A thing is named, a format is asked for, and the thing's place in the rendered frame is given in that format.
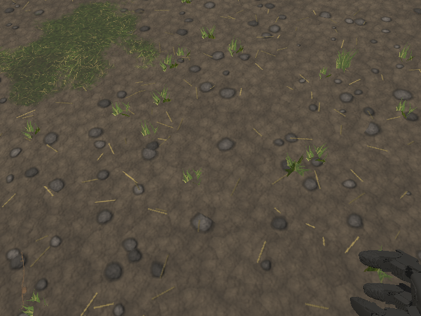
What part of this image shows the right robot hand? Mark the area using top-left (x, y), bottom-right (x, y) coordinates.
top-left (350, 250), bottom-right (421, 316)

